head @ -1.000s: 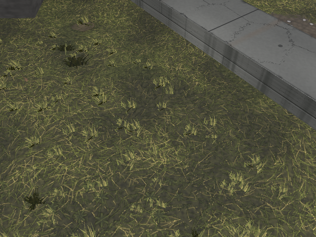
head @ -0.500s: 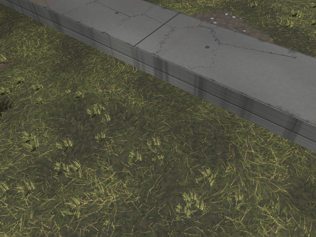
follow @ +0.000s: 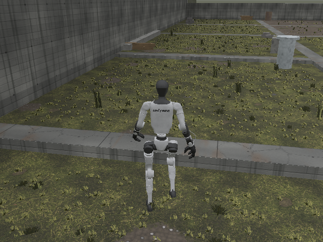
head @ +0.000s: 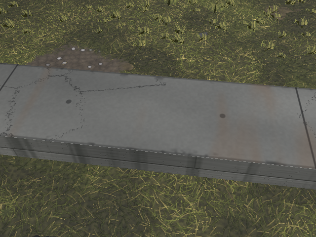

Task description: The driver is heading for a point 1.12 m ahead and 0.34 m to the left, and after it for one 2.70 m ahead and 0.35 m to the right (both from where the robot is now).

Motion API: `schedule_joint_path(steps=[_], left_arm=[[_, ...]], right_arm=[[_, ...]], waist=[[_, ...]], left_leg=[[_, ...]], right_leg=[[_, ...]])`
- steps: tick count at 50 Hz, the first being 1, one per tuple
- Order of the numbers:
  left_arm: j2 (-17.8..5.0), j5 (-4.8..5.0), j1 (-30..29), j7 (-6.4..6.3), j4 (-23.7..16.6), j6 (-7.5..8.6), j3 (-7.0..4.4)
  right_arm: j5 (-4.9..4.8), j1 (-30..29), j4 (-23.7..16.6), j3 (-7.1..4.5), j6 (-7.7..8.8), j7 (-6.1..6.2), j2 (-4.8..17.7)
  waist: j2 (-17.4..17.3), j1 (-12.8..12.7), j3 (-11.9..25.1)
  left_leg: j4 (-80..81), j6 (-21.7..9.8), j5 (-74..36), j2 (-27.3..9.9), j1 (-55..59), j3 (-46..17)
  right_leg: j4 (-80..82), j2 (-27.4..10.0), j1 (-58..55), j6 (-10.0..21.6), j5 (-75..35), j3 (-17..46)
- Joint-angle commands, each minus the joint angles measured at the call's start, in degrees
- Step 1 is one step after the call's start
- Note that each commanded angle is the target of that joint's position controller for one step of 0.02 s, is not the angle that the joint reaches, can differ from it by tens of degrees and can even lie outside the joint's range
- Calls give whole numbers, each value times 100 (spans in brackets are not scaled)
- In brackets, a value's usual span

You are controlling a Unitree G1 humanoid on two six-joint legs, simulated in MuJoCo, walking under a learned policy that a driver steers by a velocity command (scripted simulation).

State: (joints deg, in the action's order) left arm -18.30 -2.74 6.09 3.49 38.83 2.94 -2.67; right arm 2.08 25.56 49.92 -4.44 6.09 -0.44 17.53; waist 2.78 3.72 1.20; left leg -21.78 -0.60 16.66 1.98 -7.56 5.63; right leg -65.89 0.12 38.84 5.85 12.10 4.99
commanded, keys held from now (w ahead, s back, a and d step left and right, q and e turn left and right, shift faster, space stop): w+shift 0.12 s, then w+q+shift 0.88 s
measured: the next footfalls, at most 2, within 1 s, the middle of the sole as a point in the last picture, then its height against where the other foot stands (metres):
right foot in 0.20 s outside the picture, level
left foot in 0.64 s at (144, 188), level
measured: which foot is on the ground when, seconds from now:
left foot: down 0.00-0.22, up 0.24-0.62, down 0.64-1.00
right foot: up 0.00-0.18, down 0.20-0.64, up 0.66-1.00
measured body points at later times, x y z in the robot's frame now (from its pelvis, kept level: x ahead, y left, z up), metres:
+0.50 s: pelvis +0.45 -0.04 +0.00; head +0.48 -0.04 +0.45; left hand +0.39 +0.23 -0.13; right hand +0.65 -0.28 -0.11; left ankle +0.57 +0.10 -0.66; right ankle +0.35 -0.13 -0.74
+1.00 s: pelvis +0.88 +0.07 +0.02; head +0.91 +0.10 +0.47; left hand +1.08 +0.33 +0.02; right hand +0.97 -0.17 -0.10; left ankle +0.70 +0.04 -0.71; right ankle +1.10 +0.06 -0.55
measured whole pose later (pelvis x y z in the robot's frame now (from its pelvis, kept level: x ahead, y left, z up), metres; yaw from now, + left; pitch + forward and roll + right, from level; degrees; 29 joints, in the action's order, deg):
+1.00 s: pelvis +0.88 +0.07 +0.02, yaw +36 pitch +5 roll -3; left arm -2.7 -2.3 -7.3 -1.2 22.5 1.7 7.2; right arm -0.2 29.2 52.0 -2.5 4.4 0.4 11.4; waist -1.3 4.5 -0.4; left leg -17.8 -10.5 10.7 4.7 2.0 -13.8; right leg -79.4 -2.5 62.2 2.8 27.0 -3.8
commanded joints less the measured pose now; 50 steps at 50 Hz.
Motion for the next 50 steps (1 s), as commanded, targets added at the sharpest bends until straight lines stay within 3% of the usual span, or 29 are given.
schedule_joint_path(steps=[1, 4, 7, 9, 10, 11, 12, 13, 14, 15, 19, 24, 26, 28, 30, 31, 32, 33, 34, 35, 36, 37, 38, 40, 42, 44, 46, 48, 50], left_arm=[[-38, -3, -442, 110, -623, 36, 147], [95, 54, -1077, 249, -754, 103, 265], [-72, -10, -1141, 136, -696, 139, 249], [-428, -69, 243, -37, -289, 152, 81], [-733, -116, 1376, -146, 67, 168, -65], [-1247, -206, 2136, -290, 246, 188, -197], [-1487, -220, 2022, -315, 164, 188, -268], [-1085, -117, 1675, -293, 196, 181, -249], [-688, -57, 1268, -279, 277, 243, -146], [-487, -57, 1075, -249, 370, 297, -118], [15, 166, 1119, -250, 714, 488, 9], [20, 153, 962, -286, 799, 569, 39], [-243, 173, 1024, -369, 825, 571, 15], [-580, 113, 1003, -518, 801, 523, -32], [-820, 65, 332, -643, 545, 404, -111], [-882, 140, -132, -560, 338, 301, -145], [-806, 286, -600, -411, 285, 173, -161], [141, 77, -758, -241, 75, 251, 103], [595, -75, 309, -270, -421, 359, 291], [459, -66, 574, -277, -668, 457, 376], [295, -178, 432, -292, -657, 460, 374], [424, -331, 49, -281, -782, 401, 438], [638, -367, -179, -291, -975, 279, 534], [1016, -191, -983, -411, -1440, -37, 660], [1379, -275, -1838, -509, -1958, -76, 835], [836, -81, -1962, -492, -2053, -71, 719], [922, -56, -2022, -496, -2280, -106, 734], [1126, 13, -1142, -528, -2072, -97, 744], [223, 219, 976, -538, -1612, -109, 237]], right_arm=[[-63, -464, -349, 45, 218, -53, 333], [-179, -191, -214, 45, 252, -102, 529], [-167, 229, 63, -5, 195, -81, 945], [-123, 309, 181, -28, 47, 21, 1227], [-148, 191, 141, 0, 2, 50, 1176], [-65, 294, -54, 153, -1, 3, 445], [-407, 856, -302, 259, 22, -32, -52], [-349, 87, -322, 124, -8, 7, 518], [-321, -335, -381, 132, -7, -45, 451], [-283, -387, -316, 179, -35, -86, 270], [-79, -539, -249, 185, -379, -202, -54], [-159, -1835, -786, 316, -393, -329, -217], [-157, -2321, -989, 373, -383, -391, -151], [-101, -1527, -872, 331, -518, -269, 25], [-89, -32, -578, 159, -590, -146, 438], [-79, 1027, -281, -24, -578, -100, 773], [-129, 1780, 9, -194, -488, -82, 950], [-200, 1129, 139, -265, -571, -54, 1173], [-127, 281, -183, -135, -577, -41, 1133], [-41, 39, -452, -142, -621, 4, 1071], [-70, -26, -496, -34, -657, 65, 611], [-134, -90, -418, 36, -596, 80, 482], [-179, 10, -309, 96, -480, 79, 432], [-67, 308, -40, 202, -206, -12, 315], [-80, 256, 132, 202, -60, -49, 306], [-217, -20, -75, 216, 34, -3, 224], [-223, 64, -124, 106, -1, 110, 366], [-297, -84, -361, -127, -82, 210, 869], [-208, -502, -578, -489, 55, 104, 1644]], waist=[[-506, -481, -809], [-360, -317, -899], [-598, -372, -680], [-948, -1088, 284], [-884, -1645, 865], [130, -1568, 1626], [1363, -1036, 2603], [435, -1110, 1798], [112, -901, 817], [-115, -686, 361], [28, -229, -201], [78, -132, -583], [-13, -162, -679], [439, 279, -39], [614, 1166, 690], [374, 1669, 1045], [-596, 2157, 854], [-2226, 1318, -286], [-1730, -51, 391], [-1386, -204, 956], [-470, -312, 423], [66, -413, -86], [69, -482, -293], [-142, -483, -797], [124, -570, -1137], [106, -440, -1316], [-89, -308, -624], [-524, -689, 970], [-1392, -1884, 2260]], left_leg=[[1886, -855, -349, -1499, -400, -1201], [2460, -727, -1718, -1275, -955, -378], [1627, -678, -4855, -1407, 392, -158], [-519, -573, -6604, -1510, 647, -165], [-2161, -515, -5658, -1281, -226, -174], [-4309, -588, -1566, -727, -1560, -303], [-6123, -541, 976, -109, -3096, -866], [-6161, -648, 238, -434, -3536, -1064], [-5691, -623, -336, -645, -3534, -1034], [-5388, -557, -496, -820, -3274, -1011], [-5050, -416, -607, -1066, -3077, -939], [-3604, -498, -2062, -716, -3056, -188], [-2434, -672, -2359, -496, -2537, 217], [-2889, -909, -1631, -106, -1893, 693], [-2923, -1281, -1271, -57, -530, 400], [-2349, -1410, -1320, 105, 754, 212], [-783, -1684, -2275, -2, 1806, -72], [-1331, -1654, -3820, -120, 1765, -1019], [-1243, -2086, -4730, -630, 2044, -2834], [141, -2461, -1587, -1363, 2124, -4539], [795, -2420, 433, -1468, 1536, -5083], [780, -2234, 1287, -1325, 737, -4895], [788, -2190, 1309, -1176, 104, -4632], [925, -1911, 1608, -1150, -790, -4213], [1040, -1513, 1580, -685, -1969, -3723], [1892, -1581, -170, -340, -2808, -3150], [2064, -1536, -2900, -331, -2456, -2697], [1065, -1455, -7243, -313, -1806, -2140], [-1763, -1332, -10042, -854, -125, -2605]], right_leg=[[1023, -327, 624, -101, -778, 238], [2360, -195, -987, 24, -1634, -766], [2986, 73, -1333, 226, -1084, -1090], [3223, 428, -2945, 321, -242, -1004], [3346, 138, -4482, 362, -184, -670], [3301, -1375, -5852, 253, 1453, 931], [4465, -2718, -6682, 589, 2694, 3894], [4899, -2325, -5841, 404, 2764, 3474], [4962, -2083, -4820, 330, 1873, 2441], [5140, -1884, -4066, 282, 822, 1797], [5556, -1420, -3233, -90, -1136, 8], [5729, -831, -2990, -439, -3361, -1758], [5748, -865, -3088, -538, -4084, -2025], [4700, -1142, -3918, -583, -7170, -2089], [3047, -1521, -3849, -501, -8468, -1967], [1543, -1471, -3254, -334, -8231, -1772], [-1403, -569, -2152, -374, -4684, -1959], [-4255, 544, 366, -513, 1209, -1588], [-4889, 312, 1367, -478, 1044, -497], [-5003, 273, 1871, -460, 884, -166], [-5323, 71, 2481, -509, 886, -91], [-5643, -106, 2891, -487, 1024, -157], [-6461, -91, 3258, -487, 1315, -336], [-7729, -234, 4250, -420, 1868, -446], [-6843, -488, 4113, -285, 1784, -284], [-4747, -550, 2813, -514, 1354, -1073], [-2850, -586, 982, -443, 753, -1249], [-1103, 183, -1868, -332, 799, -1415], [-303, 284, -2717, -142, 2334, -502]])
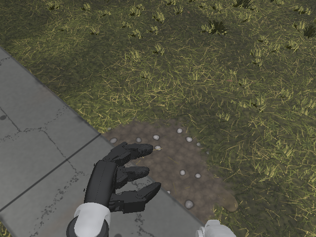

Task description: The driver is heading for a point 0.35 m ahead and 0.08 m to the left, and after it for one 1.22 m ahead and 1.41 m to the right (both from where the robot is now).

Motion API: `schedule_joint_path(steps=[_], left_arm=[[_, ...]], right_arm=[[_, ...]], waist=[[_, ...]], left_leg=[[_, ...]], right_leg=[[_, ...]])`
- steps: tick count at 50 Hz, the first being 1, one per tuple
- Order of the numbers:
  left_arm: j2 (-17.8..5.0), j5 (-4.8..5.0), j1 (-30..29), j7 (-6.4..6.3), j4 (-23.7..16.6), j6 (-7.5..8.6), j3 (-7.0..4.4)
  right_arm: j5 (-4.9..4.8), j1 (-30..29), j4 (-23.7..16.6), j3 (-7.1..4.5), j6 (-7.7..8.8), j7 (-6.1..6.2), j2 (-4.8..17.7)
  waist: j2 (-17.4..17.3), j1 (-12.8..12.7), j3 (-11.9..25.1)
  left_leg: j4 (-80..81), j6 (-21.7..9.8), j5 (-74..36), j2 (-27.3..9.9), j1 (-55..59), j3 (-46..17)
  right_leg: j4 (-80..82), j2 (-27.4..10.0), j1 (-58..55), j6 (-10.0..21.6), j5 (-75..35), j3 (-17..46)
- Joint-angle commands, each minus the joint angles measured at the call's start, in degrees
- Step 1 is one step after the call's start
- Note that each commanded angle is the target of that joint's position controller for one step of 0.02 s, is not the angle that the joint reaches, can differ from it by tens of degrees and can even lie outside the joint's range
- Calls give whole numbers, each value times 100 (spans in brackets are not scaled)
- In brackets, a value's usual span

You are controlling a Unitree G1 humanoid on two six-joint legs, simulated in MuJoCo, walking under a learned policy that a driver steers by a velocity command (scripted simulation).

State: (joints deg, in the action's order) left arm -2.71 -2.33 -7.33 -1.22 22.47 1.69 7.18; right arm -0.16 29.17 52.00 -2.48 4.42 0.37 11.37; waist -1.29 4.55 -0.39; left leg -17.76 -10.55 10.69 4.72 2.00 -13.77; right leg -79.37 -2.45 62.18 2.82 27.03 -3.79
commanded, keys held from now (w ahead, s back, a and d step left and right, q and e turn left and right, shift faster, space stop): w+q+shift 0.14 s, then w+e+shift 0.86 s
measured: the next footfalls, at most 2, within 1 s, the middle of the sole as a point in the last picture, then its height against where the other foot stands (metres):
right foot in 0.02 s outside the picture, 0.16 m higher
left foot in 0.46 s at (119, 194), level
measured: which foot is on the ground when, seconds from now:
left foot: down 0.00-0.02, up 0.04-0.44, down 0.46-0.92, up 0.94-1.00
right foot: up 0.00-0.00, down 0.02-0.44, up 0.46-0.90, down 0.92-1.00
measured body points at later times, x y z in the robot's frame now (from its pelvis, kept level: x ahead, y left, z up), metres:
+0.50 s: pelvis +0.47 +0.03 +0.11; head +0.52 +0.03 +0.56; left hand +0.29 +0.25 +0.00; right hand +0.76 -0.12 +0.05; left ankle +0.54 +0.11 -0.60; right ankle +0.22 -0.14 -0.52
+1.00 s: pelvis +0.95 +0.00 +0.01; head +0.99 +0.01 +0.45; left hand +1.13 +0.24 -0.13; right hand +0.90 -0.25 -0.12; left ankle +0.77 +0.18 -0.47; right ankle +0.99 -0.02 -0.71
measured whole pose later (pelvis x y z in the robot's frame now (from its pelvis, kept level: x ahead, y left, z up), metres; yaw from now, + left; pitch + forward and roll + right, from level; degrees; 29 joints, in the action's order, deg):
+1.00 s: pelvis +0.95 +0.00 +0.01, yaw -20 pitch +0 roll -1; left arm -17.5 -1.5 14.4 1.4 47.0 1.6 -4.3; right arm 1.7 20.3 49.3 -0.1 4.3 2.5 12.4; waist 1.6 -0.6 -2.9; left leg -97.1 1.9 29.6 -2.1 -14.8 2.4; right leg -34.3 10.3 21.0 13.0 13.1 -5.8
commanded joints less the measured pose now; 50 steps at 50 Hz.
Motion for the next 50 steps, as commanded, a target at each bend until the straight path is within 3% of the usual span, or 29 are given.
schedule_joint_path(steps=[1, 2, 3, 4, 5, 6, 7, 8, 11, 14, 18, 20, 22, 23, 24, 25, 27, 29, 33, 35, 39, 42, 44, 45, 46, 47, 48, 49, 50], left_arm=[[-1978, 122, 3504, -43, 383, 110, -1028], [-2413, -13, 3941, -27, 774, 187, -1160], [-2315, -40, 2796, -92, 803, 97, -1136], [-1681, -39, 1840, -66, 671, 106, -1018], [-971, 44, 1803, -28, 1003, 152, -832], [-651, 16, 2189, 7, 1453, 233, -792], [-535, -11, 2286, 45, 1836, 288, -795], [-640, -56, 2923, 104, 2309, 408, -880], [-710, -20, 3379, 250, 2848, 614, -898], [-1526, 162, 3333, 110, 2784, 701, -1088], [-1945, 266, 3797, 54, 2820, 635, -1144], [-2295, 189, 3930, 34, 2921, 554, -1211], [-2431, 229, 3730, -3, 2825, 447, -1294], [-1813, 124, 3785, 25, 2611, 410, -1190], [-1064, 381, 4436, 89, 2347, 409, -1013], [-1534, 434, 3974, 57, 2277, 400, -1107], [-1641, 334, 3172, 110, 2239, 318, -1164], [-1528, 124, 3300, 197, 2252, 97, -1186], [-1107, 36, 2376, 394, 1738, -82, -1113], [-1135, 19, 2046, 568, 1624, 11, -1067], [-1372, 76, 1531, 839, 1589, 81, -1031], [-1622, -190, 1251, 691, 1632, 59, -1052], [-1877, -231, 2274, 552, 1988, 6, -1159], [-2151, -137, 3779, 454, 2503, -9, -1316], [-2391, 98, 4576, 288, 2776, 9, -1519], [-3155, 107, 4426, 244, 2853, -15, -1629], [-3222, 211, 4427, 217, 2632, -11, -1615], [-3073, 107, 4189, 91, 2487, -52, -1616], [-2646, 126, 3579, 58, 2530, -107, -1514]], right_arm=[[37, -1658, -986, -729, 409, -110, 2035], [57, -2442, -1513, -409, 623, -246, 634], [152, -1942, -2007, -281, 615, -383, 13], [267, -1619, -1973, -194, 447, -342, -63], [344, -1740, -1972, -60, 282, -319, -257], [391, -1896, -2063, 38, 92, -280, -398], [397, -1786, -2102, 109, -100, -260, -458], [331, -2001, -2200, 201, -189, -227, -625], [189, -2688, -2465, 276, -300, -185, -402], [260, -3263, -2531, 89, -182, -307, 433], [98, -3812, -2340, 245, -54, -482, 124], [159, -3084, -2170, 123, -11, -356, 447], [248, -1414, -1615, -154, 34, -164, 1045], [424, -791, -1472, -244, 66, -61, 1368], [563, -700, -1498, -258, 133, -51, 1532], [391, -823, -1464, -251, 85, -55, 1138], [304, -1365, -1216, -135, 215, -95, 546], [192, -1162, -958, -111, 282, -65, 413], [51, -1140, -506, -51, 457, -16, 264], [22, -1216, -424, -28, 500, 58, 379], [46, -699, -298, -44, 523, 215, 812], [106, -9, -151, -39, 309, 343, 1136], [125, -5, -99, -67, 100, 455, 1345], [250, -433, -195, -107, 4, 454, 1378], [173, -1256, -347, -222, -22, 327, 1437], [206, -1170, -968, -42, 89, 295, 869], [185, -1246, -1261, 95, 150, 252, 847], [103, -1380, -1480, 157, 270, 191, 998], [277, -1688, -1391, 113, 293, 134, 1166]], waist=[[-297, -2626, 2592], [1888, -2407, 2435], [2819, -1237, 1993], [1561, -562, 1172], [679, -369, 234], [49, -312, -302], [1, 9, -362], [-100, -129, -581], [255, -123, -925], [413, -214, -506], [383, -646, -24], [1072, -213, 332], [1149, 633, 1187], [570, 566, 1798], [-764, 44, 2683], [-464, 222, 2399], [64, -88, 700], [-99, -396, 292], [-257, -748, -507], [-283, -780, -481], [64, -681, -624], [122, -572, -813], [-38, -1136, -336], [-4, -1819, 173], [1074, -2416, 358], [1735, -1505, 507], [426, -1450, 1580], [138, -1382, 1674], [-767, -1017, 710]], left_leg=[[-4187, -180, -8366, -725, -1333, -420], [-6635, -31, -2706, 208, -2888, -67], [-8300, 140, -371, 605, -4758, -169], [-9012, 162, -427, 155, -5338, 143], [-9056, 169, -402, -125, -5651, 479], [-9152, 133, -37, -330, -5824, 643], [-9600, 113, -166, -386, -5974, 669], [-10155, 115, 290, -281, -6401, 689], [-8037, 206, 647, -216, -6276, 599], [-5143, 470, -562, -219, -4837, 1228], [-2353, 474, -1175, -92, -2728, 2159], [-1619, 321, -301, 87, -2091, 1904], [-1108, 221, -447, -318, 31, 1386], [-1482, 296, 1125, -1568, 1436, 101], [-1256, -103, 1239, -2913, 2986, -2284], [-320, -147, 1174, -2765, 2207, -2549], [5, -4, 225, -2234, 528, -993], [119, 246, -1244, -1938, -166, 66], [564, 628, -1881, -1442, -1038, 1611], [422, 788, -1701, -1100, -1585, 2363], [162, 1063, -1450, -1315, -1435, 2800], [-1063, 1167, -4258, -1483, -154, 3011], [-3093, 1161, -5959, -1734, -184, 2926], [-5088, 1123, -5635, -1743, -927, 2728], [-8456, 1145, -1218, -512, -2252, 2918], [-9662, 1253, 2724, -321, -5137, 2207], [-9323, 1296, 2487, -564, -5991, 1374], [-8747, 1313, 2244, -609, -6500, 985], [-7772, 1156, 1837, -905, -6231, 1016]], right_leg=[[2138, 245, -5716, 333, 1770, 1036], [3611, -750, -6231, 513, 3065, 2969], [6470, -1722, -6067, 663, 2635, 6783], [6210, -1889, -5601, 891, 3707, 6600], [5864, -1708, -4822, 911, 3580, 5486], [5615, -1645, -4270, 694, 2937, 4341], [5406, -1586, -3997, 428, 1729, 3336], [5395, -1207, -4074, 262, 870, 2571], [5975, -653, -3683, 2, -621, 1149], [6888, -329, -4095, 216, -2834, 335], [7476, -491, -5532, 702, -5005, 217], [6139, -865, -6515, 674, -7022, 348], [3769, -774, -5816, 503, -5978, 383], [2117, -403, -4402, 591, -2478, 555], [270, 126, -2447, 488, 125, 916], [278, 78, -2013, 539, -628, 985], [825, -258, -2062, 444, -1230, 948], [1135, -389, -2412, 333, -1167, 894], [2469, -457, -2247, 300, -2514, 678], [3598, -200, -3028, 332, -4309, 255], [4551, 37, -3771, 607, -6015, -191], [4952, 565, -3559, 741, -5037, -857], [4854, 727, -4782, 957, -4071, -869], [4874, 540, -6288, 1269, -3807, -368], [5744, 180, -7588, 1786, -4148, 334], [3788, -605, -9425, 2036, -7008, 1276], [4097, -1087, -10272, 2659, -6488, 2580], [5393, -1570, -10063, 3010, -3602, 4016], [6286, -1290, -8554, 2422, -2082, 3900]])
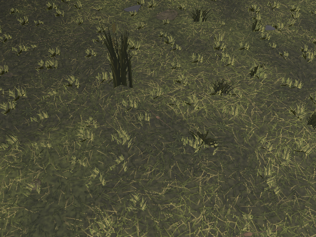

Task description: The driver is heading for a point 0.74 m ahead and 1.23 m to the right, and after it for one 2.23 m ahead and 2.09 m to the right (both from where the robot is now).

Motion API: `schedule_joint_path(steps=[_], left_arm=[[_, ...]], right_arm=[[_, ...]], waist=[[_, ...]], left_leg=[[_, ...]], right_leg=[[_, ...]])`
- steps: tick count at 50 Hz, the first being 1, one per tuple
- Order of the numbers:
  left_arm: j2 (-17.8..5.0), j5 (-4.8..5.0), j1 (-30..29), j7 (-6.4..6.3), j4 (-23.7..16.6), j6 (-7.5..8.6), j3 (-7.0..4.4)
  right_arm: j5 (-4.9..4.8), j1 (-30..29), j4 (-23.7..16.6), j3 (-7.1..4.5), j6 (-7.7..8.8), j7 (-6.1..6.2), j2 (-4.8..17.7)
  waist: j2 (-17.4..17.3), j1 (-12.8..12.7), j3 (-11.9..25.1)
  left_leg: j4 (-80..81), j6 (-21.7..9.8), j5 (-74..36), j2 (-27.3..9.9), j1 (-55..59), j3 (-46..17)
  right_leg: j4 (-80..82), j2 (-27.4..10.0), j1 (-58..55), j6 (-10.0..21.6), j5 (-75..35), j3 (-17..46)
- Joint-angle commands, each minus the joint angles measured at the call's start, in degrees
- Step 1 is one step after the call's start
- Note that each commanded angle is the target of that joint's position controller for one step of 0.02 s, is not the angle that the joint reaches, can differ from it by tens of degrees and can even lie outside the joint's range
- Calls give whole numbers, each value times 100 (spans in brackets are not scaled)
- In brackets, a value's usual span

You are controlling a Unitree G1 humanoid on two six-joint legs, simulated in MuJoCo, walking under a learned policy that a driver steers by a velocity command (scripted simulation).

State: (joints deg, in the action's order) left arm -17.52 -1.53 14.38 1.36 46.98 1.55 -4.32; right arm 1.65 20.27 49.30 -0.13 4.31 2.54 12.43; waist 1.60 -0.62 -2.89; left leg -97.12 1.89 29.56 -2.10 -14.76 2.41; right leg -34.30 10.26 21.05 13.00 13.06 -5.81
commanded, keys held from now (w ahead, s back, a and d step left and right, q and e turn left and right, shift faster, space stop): w+e+shift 1.00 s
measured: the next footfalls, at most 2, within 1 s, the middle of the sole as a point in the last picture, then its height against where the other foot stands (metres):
left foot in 0.26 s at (109, 232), level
right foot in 0.72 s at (193, 174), level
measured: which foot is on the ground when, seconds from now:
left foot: up 0.00-0.24, down 0.26-0.72, up 0.74-1.00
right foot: down 0.00-0.26, up 0.28-0.70, down 0.72-1.00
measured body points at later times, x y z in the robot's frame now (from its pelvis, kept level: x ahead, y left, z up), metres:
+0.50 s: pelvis +0.44 +0.06 +0.02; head +0.46 +0.06 +0.47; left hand +0.76 +0.21 -0.04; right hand +0.30 -0.19 -0.10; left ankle +0.44 +0.21 -0.71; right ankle +0.45 -0.06 -0.61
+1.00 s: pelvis +0.81 -0.19 +0.02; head +0.83 -0.22 +0.47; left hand +1.03 +0.00 -0.10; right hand +0.78 -0.53 -0.03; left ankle +1.08 -0.21 -0.65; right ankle +0.72 -0.13 -0.71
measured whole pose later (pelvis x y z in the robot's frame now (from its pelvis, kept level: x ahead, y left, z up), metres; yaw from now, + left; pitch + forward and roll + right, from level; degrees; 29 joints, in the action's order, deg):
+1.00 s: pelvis +0.81 -0.19 +0.02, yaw -55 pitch +2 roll -1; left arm -18.1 -0.4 27.4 0.4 46.9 3.2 -4.0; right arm 2.8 0.8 32.9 0.4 2.7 -1.0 14.6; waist 0.4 -5.0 -2.2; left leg -49.0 4.1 8.1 -8.2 -42.4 -5.2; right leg -19.9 12.8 1.3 10.6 18.1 9.1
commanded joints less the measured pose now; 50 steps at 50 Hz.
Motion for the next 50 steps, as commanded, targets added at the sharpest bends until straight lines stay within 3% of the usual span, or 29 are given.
schedule_joint_path(steps=[1, 2, 3, 5, 7, 10, 11, 12, 13, 14, 15, 16, 17, 18, 21, 26, 29, 30, 33, 35, 36, 37, 38, 39, 41, 43, 44, 47, 50], left_arm=[[-1231, 16, 1147, -225, -43, -25, -326], [-845, 40, 1126, -196, 3, 103, -222], [-734, 134, 864, -229, -25, 248, -151], [-1000, 85, 74, -216, -214, 374, -197], [-988, 136, -10, -95, -240, 410, -253], [-1122, 195, 505, -12, -180, 343, -349], [-1200, 174, 584, -28, -174, 298, -373], [-1241, 111, 499, -18, -180, 274, -365], [-907, 80, 212, -7, -315, 334, -258], [146, 63, 34, -43, -656, 391, 16], [44, 254, 727, -41, -1006, 377, 89], [-272, 78, 456, -74, -773, 221, 77], [-356, -15, 162, -4, -797, 150, 56], [-323, -54, -77, 78, -835, 85, 48], [-51, -83, -562, 289, -1186, -119, 130], [-165, 8, -1305, 338, -1654, -203, 197], [-174, -33, -2002, 429, -1776, -181, 258], [-121, 10, -1943, 441, -1699, -179, 280], [-308, -2, -1458, 346, -1580, -133, 223], [-772, 56, 599, 211, -962, -78, -31], [-1001, 72, 1433, 72, -589, -54, -221], [-1384, 178, 806, -40, -609, -106, -317], [-1802, 9, 762, -40, -884, -202, -396], [-1598, -5, 956, -108, -872, -206, -408], [-1197, 29, 725, -188, -642, -52, -311], [-920, 75, 429, -220, -678, 130, -179], [-835, 109, 440, -199, -658, 203, -134], [-881, 103, 472, -145, -638, 327, -146], [-992, 165, 650, -62, -547, 348, -214]], right_arm=[[200, -522, -1122, -111, 229, -144, 1038], [367, -644, -1051, -115, 122, -127, 1023], [330, -1139, -1311, -94, 9, -151, 949], [263, -1645, -1599, 30, -16, -249, 693], [-11, -1232, -1367, 16, -17, -340, 635], [-112, -1387, -1368, -72, 12, -280, 814], [-105, -1025, -1264, -142, 28, -226, 948], [-73, -100, -1016, -274, 44, -160, 1181], [21, 1141, -786, -434, 73, -72, 1559], [201, 1693, -684, -493, 75, -14, 1972], [177, 710, -846, -555, 48, -63, 2098], [150, -182, -1064, -481, -3, -94, 1446], [93, -420, -1049, -421, -35, -128, 1134], [119, -384, -905, -396, -39, -152, 1021], [-14, 88, -354, -288, 119, -197, 617], [-1, 2, -251, -334, 310, -276, 832], [6, 415, -57, -355, 289, -215, 930], [23, 449, -53, -347, 263, -182, 967], [35, 632, -73, -463, 100, -54, 1495], [78, 185, -309, -562, -108, -28, 1762], [87, 60, -397, -573, -141, -84, 1688], [164, -12, -705, -370, -112, -203, 804], [-3, -118, -1426, -362, 20, -232, 985], [24, -641, -1502, -327, 191, -238, 1148], [74, -840, -1442, -257, 250, -222, 1062], [259, -590, -1347, -231, 9, -225, 1013], [276, -645, -1384, -224, -104, -244, 969], [176, -1767, -1866, -88, -175, -333, 700], [14, -2176, -1975, -23, -148, -395, 616]], waist=[[-384, -115, 554], [-941, 65, 143], [-1206, 351, -476], [-816, 516, -755], [-294, 508, -138], [-74, 136, 146], [-89, 309, 415], [-285, 854, 889], [-475, 1497, 1484], [-1880, 1375, 1698], [-2966, 398, 1916], [-1663, 303, 985], [-963, 322, 495], [-655, 301, 257], [-789, 144, -41], [-612, -61, -214], [-283, 170, -588], [-288, 144, -461], [-780, -321, -11], [-889, -1258, 972], [-449, -1518, 1316], [1008, -703, 836], [1177, -531, 1859], [123, -692, 1536], [-759, -153, 362], [-860, 280, 121], [-807, 350, 38], [-528, 153, -382], [-152, -145, -157]], left_leg=[[482, -82, 138, -297, -4285, -722], [689, -24, 167, -503, -3968, -934], [1991, 217, -266, -793, -3412, -1042], [4290, 348, -1655, -779, -1280, -704], [5063, 217, -3260, -415, 419, -392], [6008, 86, -3146, -112, 313, -360], [6207, 72, -2660, 120, 689, -324], [6233, 52, -2070, 289, 1568, -197], [6198, -43, -1044, -225, 2787, -659], [7111, -109, 1085, -1821, 3398, -2977], [8719, -572, 2185, -2538, 3152, -6086], [8601, -761, 3014, -2321, 2333, -5274], [8381, -716, 2023, -2007, 1651, -4004], [8348, -591, 953, -1728, 1188, -3071], [8526, -382, -855, -1369, 781, -1396], [8928, -358, -2943, -1232, 766, 346], [9172, -288, -3797, -1042, 1258, 1057], [8987, -181, -5138, -890, 1428, 1387], [7581, -131, -8863, -1259, 2100, 1487], [5083, -353, -9324, -1477, 1657, 1272], [3094, -306, -6998, -1134, 436, 1229], [1071, -167, -625, -48, -1582, 1074], [30, 1, -112, 432, -3349, -148], [411, -56, -576, 51, -3782, -678], [1534, -24, -850, -312, -3282, -696], [2175, 152, -630, -504, -2558, -720], [2555, 234, -471, -573, -2416, -681], [4184, 333, -1565, -553, -1937, -385], [5586, 175, -3317, -218, -928, -261]], right_leg=[[1868, -2756, -3426, 1567, -270, 4522], [1772, -2639, -2353, 1414, -457, 4541], [2178, -2310, -818, 1143, -497, 3965], [2583, -1412, 1394, 707, -843, 2956], [2182, -930, 1746, 355, -1239, 2370], [1374, -968, 151, 44, -1931, 2532], [668, -940, -261, -115, -2497, 2578], [-650, -735, -313, -295, -2946, 2377], [-2446, -473, 355, -444, -2591, 2119], [-4541, -20, 1652, -478, 1768, 1725], [-5179, -184, 2578, -439, 1455, 1458], [-5369, -769, 2830, -442, 861, 1219], [-5021, -1017, 2752, -502, 492, 1023], [-4805, -1194, 2552, -578, 398, 1012], [-4452, -1511, 2567, -693, 56, 1066], [-3155, -1545, 2483, -706, -1127, 690], [-1847, -1389, 2275, -479, -1269, -46], [-1535, -1140, 1837, -336, -1207, -318], [-1025, -643, 859, -65, -529, -698], [-794, -321, -1250, 209, 18, -411], [-246, -382, -2845, 381, 145, 179], [-156, -1436, -3321, 618, -165, 2010], [1037, -2221, -4726, 1683, 576, 4848], [1805, -2424, -4434, 1457, 901, 5190], [2058, -2077, -2668, 1097, 88, 4388], [2080, -1675, -1441, 978, -641, 3622], [2164, -1529, -1030, 953, -633, 3418], [2492, -1058, 48, 730, -850, 2917], [2386, -881, 53, 308, -1878, 2711]])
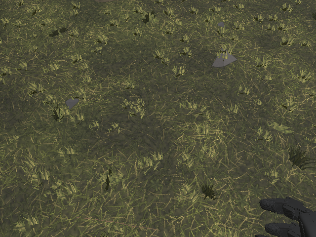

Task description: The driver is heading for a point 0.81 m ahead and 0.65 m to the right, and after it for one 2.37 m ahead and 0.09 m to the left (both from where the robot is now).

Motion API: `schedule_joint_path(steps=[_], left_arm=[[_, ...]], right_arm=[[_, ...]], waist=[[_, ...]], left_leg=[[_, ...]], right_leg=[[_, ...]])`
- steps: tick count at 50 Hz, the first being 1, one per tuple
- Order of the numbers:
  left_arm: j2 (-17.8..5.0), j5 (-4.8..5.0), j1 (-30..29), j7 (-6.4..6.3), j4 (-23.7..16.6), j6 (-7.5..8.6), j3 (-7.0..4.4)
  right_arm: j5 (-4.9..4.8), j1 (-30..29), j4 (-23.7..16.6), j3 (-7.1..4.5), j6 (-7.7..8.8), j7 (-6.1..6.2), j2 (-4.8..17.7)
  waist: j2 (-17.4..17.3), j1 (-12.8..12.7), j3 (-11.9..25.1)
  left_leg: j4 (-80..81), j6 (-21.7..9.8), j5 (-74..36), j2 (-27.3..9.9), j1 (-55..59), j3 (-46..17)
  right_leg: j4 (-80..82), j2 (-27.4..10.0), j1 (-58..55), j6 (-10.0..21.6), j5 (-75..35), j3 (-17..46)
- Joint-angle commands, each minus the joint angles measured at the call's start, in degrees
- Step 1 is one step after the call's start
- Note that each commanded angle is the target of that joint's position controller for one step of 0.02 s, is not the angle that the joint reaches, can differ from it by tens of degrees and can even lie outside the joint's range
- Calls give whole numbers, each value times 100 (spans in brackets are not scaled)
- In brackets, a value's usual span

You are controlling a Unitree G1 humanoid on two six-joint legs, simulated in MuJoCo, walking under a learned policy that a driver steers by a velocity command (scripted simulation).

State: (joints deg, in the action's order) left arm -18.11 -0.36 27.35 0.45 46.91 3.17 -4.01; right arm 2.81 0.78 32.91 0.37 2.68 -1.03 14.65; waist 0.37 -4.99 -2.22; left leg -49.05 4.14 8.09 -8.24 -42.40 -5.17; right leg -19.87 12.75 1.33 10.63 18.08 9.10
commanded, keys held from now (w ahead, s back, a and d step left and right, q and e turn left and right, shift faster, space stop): w+e+shift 0.38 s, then w+shift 0.42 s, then shift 0.08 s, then q+shift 0.12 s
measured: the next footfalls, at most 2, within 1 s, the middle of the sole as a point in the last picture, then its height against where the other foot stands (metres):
left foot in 0.14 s outside the picture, level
right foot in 0.58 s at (216, 197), level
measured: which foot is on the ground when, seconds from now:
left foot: up 0.00-0.12, down 0.14-0.58, up 0.60-0.98, down 1.00-1.00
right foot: down 0.00-0.14, up 0.16-0.56, down 0.58-1.00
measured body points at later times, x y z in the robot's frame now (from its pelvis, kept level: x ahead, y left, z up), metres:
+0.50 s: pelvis +0.44 +0.00 -0.01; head +0.46 -0.02 +0.43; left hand +0.80 +0.06 -0.04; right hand +0.24 -0.21 -0.14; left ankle +0.31 +0.19 -0.73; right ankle +0.58 -0.16 -0.68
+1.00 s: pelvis +0.86 -0.24 -0.02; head +0.89 -0.26 +0.42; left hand +0.97 +0.03 -0.15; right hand +0.93 -0.54 -0.11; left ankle +1.07 -0.28 -0.73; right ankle +0.62 -0.16 -0.72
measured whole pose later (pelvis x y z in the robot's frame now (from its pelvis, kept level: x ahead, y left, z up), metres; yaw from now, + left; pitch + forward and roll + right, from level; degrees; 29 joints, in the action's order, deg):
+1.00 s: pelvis +0.86 -0.24 -0.02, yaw -33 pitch +1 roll -1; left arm -16.7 -0.5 27.4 -0.4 53.4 5.8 -2.2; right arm 2.4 3.3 39.8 0.6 5.1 -2.3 15.4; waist -2.0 -4.0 -3.6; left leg -28.1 -5.6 -8.4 0.0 -32.7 4.7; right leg -20.7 7.1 -12.4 5.2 26.2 -0.4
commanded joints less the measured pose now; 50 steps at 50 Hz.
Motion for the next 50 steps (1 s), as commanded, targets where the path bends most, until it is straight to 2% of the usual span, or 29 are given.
schedule_joint_path(steps=[1, 4, 5, 6, 7, 8, 9, 10, 11, 15, 19, 22, 25, 27, 28, 29, 30, 31, 32, 33, 34, 37, 40, 42, 44, 46, 48, 49, 50], left_arm=[[-975, 78, -550, 41, -497, 184, -262], [-1144, 64, -494, -13, -443, 139, -314], [-1334, 19, -580, -4, -443, 128, -349], [-1408, -5, -900, 31, -502, 155, -357], [-721, -36, -1090, 35, -678, 233, -170], [-10, 235, -482, 26, -1049, 224, 48], [-438, 58, -699, -48, -918, 125, 71], [-649, -71, -1127, 0, -873, 48, 18], [-639, -125, -1365, 81, -886, -15, 10], [-112, -180, -1918, 356, -1332, -297, 161], [-181, -132, -2549, 429, -1744, -362, 221], [-117, -178, -3156, 531, -1855, -307, 309], [-128, -189, -3095, 474, -1679, -222, 319], [-427, -219, -2053, 350, -1329, -164, 185], [-640, -212, -894, 274, -944, -145, 62], [-939, -250, -32, 167, -631, -157, -110], [-1481, -207, -537, 45, -693, -215, -254], [-1691, -211, -445, 20, -920, -235, -305], [-1390, -189, -379, -49, -763, -197, -297], [-1142, -125, -470, -93, -526, -110, -245], [-880, -133, -653, -102, -438, -2, -171], [-374, -78, -803, -121, -308, 195, 32], [-448, 4, -586, -31, -139, 326, 17], [-471, 45, -699, 15, -126, 384, 21], [-489, 166, -245, 36, 125, 456, 33], [-681, 108, -96, -6, 282, 472, 11], [-861, -31, -150, -110, 328, 391, -25], [-942, -83, -441, -166, 284, 321, -52], [-911, -48, -664, -219, 210, 294, -38]], right_arm=[[-133, -301, -359, -84, 19, -33, 455], [-138, 79, -273, -212, 57, 57, 816], [-155, 775, -102, -337, 85, 128, 1088], [-152, 1950, 146, -464, 112, 228, 1316], [2, 3204, 346, -618, 140, 360, 1729], [167, 2774, 273, -662, 155, 318, 2075], [103, 1994, 153, -675, 101, 261, 1646], [45, 1598, 122, -545, 74, 245, 1108], [39, 1573, 268, -481, 64, 219, 842], [-121, 1988, 929, -390, 265, 103, 582], [-115, 1692, 1064, -393, 431, 60, 691], [-106, 2172, 1321, -402, 446, 78, 820], [-107, 2564, 1462, -440, 375, 127, 1221], [-88, 2524, 1466, -514, 208, 192, 1658], [-89, 2346, 1404, -524, 130, 221, 1734], [-92, 2214, 1329, -515, 99, 232, 1658], [-137, 2495, 1012, -356, 137, 101, 720], [-282, 2537, 610, -321, 214, 82, 951], [-294, 1699, 545, -338, 283, 97, 1053], [-311, 1694, 563, -267, 312, 100, 875], [-199, 1556, 589, -228, 267, 83, 756], [-5, 1828, 729, -184, -14, -50, 567], [-17, 654, 286, -106, -35, -135, 438], [-71, 448, 196, -8, 66, -181, 250], [-111, 212, 232, -5, 147, -205, 221], [-106, 337, 351, -48, 170, -171, 370], [-43, 1261, 738, -170, 215, -112, 666], [-47, 2211, 1061, -240, 248, -83, 797], [9, 2917, 1321, -319, 276, -45, 1005]], waist=[[56, 202, -142], [152, 348, 243], [109, 729, 725], [59, 1461, 1240], [-539, 1888, 1966], [-2577, 1058, 2725], [-1792, 964, 1982], [-983, 962, 1225], [-383, 913, 714], [-509, 586, -3], [-525, 299, -321], [-176, 487, -716], [-386, 400, -491], [-760, -234, 250], [-852, -751, 802], [-658, -1137, 1197], [1230, -132, 1540], [999, -148, 2715], [146, -317, 1910], [-83, -4, 875], [-383, 240, 480], [-175, 731, 127], [-33, 557, -554], [-30, 593, -682], [-163, 345, -508], [29, 336, -261], [270, 728, 360], [358, 1241, 708], [287, 1614, 849]], left_leg=[[1029, -112, -1329, 492, 2014, 514], [1736, -258, -765, 839, 2758, 420], [1725, -317, -181, 982, 3511, 433], [1703, -385, 169, 818, 4845, 417], [1739, -547, 2050, -329, 6215, -699], [3165, -1066, 3442, -1993, 6981, -4184], [3522, -1212, 4453, -1813, 6187, -4581], [3388, -1174, 4045, -1515, 5430, -3467], [3375, -1113, 2954, -1283, 4740, -2562], [3783, -855, 982, -983, 3757, -616], [4205, -706, -596, -684, 3333, 1034], [4617, -682, -1533, -414, 3381, 1755], [4187, -775, -5038, -588, 4167, 2000], [2442, -836, -6986, -806, 4660, 1990], [1034, -885, -6952, -815, 4348, 1933], [-876, -837, -5450, -554, 3307, 1968], [-3218, -541, 1500, 515, 1068, 1821], [-4394, -586, 1836, 825, 21, 590], [-4250, -640, 1260, 554, -471, 274], [-3627, -651, 1061, 302, -412, 334], [-3014, -637, 1051, 87, -71, 249], [-2111, -500, 1249, -102, 640, 247], [-743, -390, 315, -174, 209, 560], [589, -456, -892, -9, 1062, 773], [1323, -630, -2170, 433, 1841, 1106], [1771, -856, -2349, 777, 2011, 1266], [1731, -995, -1752, 1297, 2869, 1318], [1883, -1053, -1869, 1361, 3727, 1177], [2284, -1162, -2608, 1033, 4345, 854]], right_leg=[[883, -1217, 1782, 468, -2681, 1296], [-127, -1294, 826, 123, -4159, 1470], [-1109, -1246, 672, -19, -4766, 1409], [-2536, -1059, 1216, -161, -4614, 1247], [-4553, -711, 2177, -224, -2495, 824], [-6055, -189, 3654, -402, 1058, 175], [-6419, -789, 4346, -319, 468, -82], [-6219, -1132, 4417, -332, 24, -240], [-5982, -1342, 4310, -361, -141, -349], [-5702, -1807, 4464, -457, -243, -392], [-4756, -1858, 4366, -500, -1374, -657], [-3142, -1585, 3772, -283, -1807, -1271], [-2387, -971, 2827, 34, -1490, -1788], [-2187, -567, 1732, 212, -605, -1764], [-1823, -483, 472, 336, -436, -1570], [-1380, -756, -1006, 421, -299, -1011], [-1137, -2303, -2480, 501, 147, 1435], [-241, -3147, -3176, 1272, 282, 3672], [90, -2905, -2636, 1100, -131, 3083], [258, -2787, -1484, 948, -602, 2381], [360, -2512, -611, 753, -789, 1910], [852, -2099, 692, 642, -1007, 1113], [1496, -1803, 1123, 581, -1480, 423], [1355, -1544, 1571, 353, -3513, -226], [1418, -1571, 1298, 94, -4596, -406], [1106, -1652, 392, -176, -5353, -603], [-160, -1737, -171, -483, -6549, -807], [-1398, -1687, -37, -645, -6628, -1027], [-2957, -1403, 347, -814, -5541, -1303]])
